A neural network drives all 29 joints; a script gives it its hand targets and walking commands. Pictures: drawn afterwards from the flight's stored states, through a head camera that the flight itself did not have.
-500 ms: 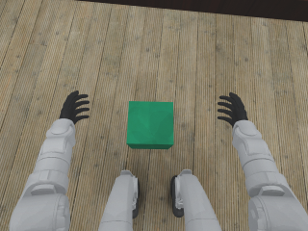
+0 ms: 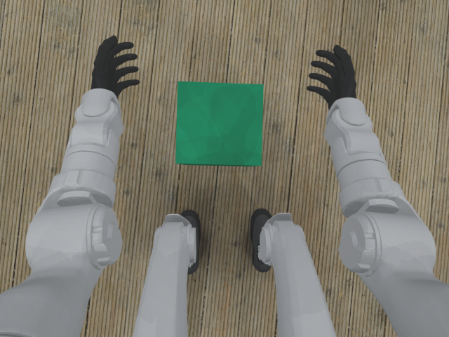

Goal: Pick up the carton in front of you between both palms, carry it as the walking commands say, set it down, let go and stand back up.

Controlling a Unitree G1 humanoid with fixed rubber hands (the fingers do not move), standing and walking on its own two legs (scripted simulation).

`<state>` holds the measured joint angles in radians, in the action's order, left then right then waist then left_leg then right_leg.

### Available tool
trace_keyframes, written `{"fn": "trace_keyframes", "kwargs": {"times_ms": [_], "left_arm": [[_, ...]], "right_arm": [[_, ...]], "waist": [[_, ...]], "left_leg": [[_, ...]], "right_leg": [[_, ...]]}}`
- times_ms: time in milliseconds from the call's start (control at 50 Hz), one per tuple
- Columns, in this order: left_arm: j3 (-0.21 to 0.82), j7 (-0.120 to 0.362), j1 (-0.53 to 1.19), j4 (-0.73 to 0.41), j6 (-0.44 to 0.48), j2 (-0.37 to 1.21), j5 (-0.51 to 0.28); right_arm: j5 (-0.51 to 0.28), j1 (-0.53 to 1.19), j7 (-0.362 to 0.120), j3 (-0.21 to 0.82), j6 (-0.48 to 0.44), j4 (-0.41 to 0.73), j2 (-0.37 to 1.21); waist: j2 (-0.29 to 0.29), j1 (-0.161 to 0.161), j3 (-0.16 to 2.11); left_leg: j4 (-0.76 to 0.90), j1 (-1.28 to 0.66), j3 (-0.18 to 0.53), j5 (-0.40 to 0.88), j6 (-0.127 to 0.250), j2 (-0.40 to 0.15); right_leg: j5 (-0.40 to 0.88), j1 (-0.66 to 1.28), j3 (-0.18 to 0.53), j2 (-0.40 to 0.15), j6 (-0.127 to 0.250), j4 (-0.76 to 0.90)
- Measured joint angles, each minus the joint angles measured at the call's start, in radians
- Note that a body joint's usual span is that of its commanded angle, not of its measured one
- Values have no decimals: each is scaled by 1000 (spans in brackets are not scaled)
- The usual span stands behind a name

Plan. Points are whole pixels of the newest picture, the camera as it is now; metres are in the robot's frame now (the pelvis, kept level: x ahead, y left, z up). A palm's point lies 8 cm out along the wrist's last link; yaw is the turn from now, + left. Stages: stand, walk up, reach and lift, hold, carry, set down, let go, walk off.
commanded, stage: reach and lift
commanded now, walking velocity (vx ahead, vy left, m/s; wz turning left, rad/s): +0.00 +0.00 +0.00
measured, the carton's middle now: (218, 130) +0.47 +0.02 -0.47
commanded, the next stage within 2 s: none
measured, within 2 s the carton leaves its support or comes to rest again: leaves its support in 1.52 s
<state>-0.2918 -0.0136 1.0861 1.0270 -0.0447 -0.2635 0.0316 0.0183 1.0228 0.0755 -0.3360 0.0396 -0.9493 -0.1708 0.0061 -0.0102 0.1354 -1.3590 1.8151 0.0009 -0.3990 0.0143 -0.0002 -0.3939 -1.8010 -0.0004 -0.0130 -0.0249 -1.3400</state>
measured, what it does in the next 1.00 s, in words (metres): lowers itself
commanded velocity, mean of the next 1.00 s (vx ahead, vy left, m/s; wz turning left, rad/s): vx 0.00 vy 0.00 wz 0.00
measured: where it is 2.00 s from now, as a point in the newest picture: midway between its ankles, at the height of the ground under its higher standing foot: (226, 252)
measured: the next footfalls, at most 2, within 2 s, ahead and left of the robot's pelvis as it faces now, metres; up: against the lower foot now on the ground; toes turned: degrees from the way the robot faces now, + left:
none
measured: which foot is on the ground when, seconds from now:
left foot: down 0.00-1.00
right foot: down 0.00-1.00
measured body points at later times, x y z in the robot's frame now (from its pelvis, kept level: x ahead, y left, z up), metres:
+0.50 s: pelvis -0.04 -0.01 -0.19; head +0.31 +0.00 +0.09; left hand +0.48 +0.21 -0.36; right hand +0.48 -0.18 -0.36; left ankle +0.08 +0.11 -0.56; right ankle +0.08 -0.13 -0.56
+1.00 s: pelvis -0.04 +0.00 -0.22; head +0.32 +0.02 +0.05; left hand +0.49 +0.19 -0.40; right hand +0.49 -0.17 -0.40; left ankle +0.08 +0.11 -0.56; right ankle +0.08 -0.13 -0.56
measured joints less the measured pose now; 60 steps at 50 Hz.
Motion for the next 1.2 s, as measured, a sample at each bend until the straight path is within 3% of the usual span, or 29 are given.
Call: {"fn": "trace_keyframes", "kwargs": {"times_ms": [140,280,360,500,640,820,1020,1140,1200], "left_arm": [[80,-29,-53,-68,36,-25,-100],[151,-46,-31,-142,16,-81,-201],[174,-56,39,-88,2,-106,-228],[211,-66,197,80,11,-129,-258],[259,-77,287,152,44,-149,-292],[333,-85,264,100,70,-160,-338],[291,-82,241,150,73,-105,-285],[324,-86,277,167,83,-85,-295],[325,-112,302,176,93,-65,-292]], "right_arm": [[-97,-36,28,95,-36,46,-32],[-194,-16,69,191,-6,133,-69],[-216,54,83,209,14,93,-83],[-243,218,85,228,8,-78,-103],[-294,343,85,282,-23,-196,-143],[-384,339,89,356,-55,-189,-176],[-312,296,82,293,-69,-218,-110],[-322,330,90,316,-80,-232,-98],[-320,367,95,327,-86,-247,-73]], "waist": [[-1,9,-25],[2,11,-138],[5,11,-198],[10,12,-315],[19,12,-440],[38,20,-459],[26,16,-383],[26,16,-396],[29,18,-410]], "left_leg": [[-252,211,6,-90,-6,-3],[-484,342,11,-135,-13,-6],[-579,387,14,-135,-17,-6],[-692,445,19,-115,-17,-8],[-780,485,18,-112,-13,-13],[-842,498,13,-145,-5,-22],[-808,493,9,-144,-1,-16],[-789,496,12,-128,-3,-14],[-785,494,14,-123,-4,-14]], "right_leg": [[-90,-212,0,7,1,-253],[-136,-346,1,13,6,-489],[-135,-392,-1,15,7,-584],[-113,-450,-4,19,7,-694],[-106,-490,-1,26,1,-778],[-130,-507,5,37,-8,-836],[-136,-497,8,31,-12,-802],[-121,-499,6,30,-9,-785],[-115,-498,4,30,-7,-780]]}}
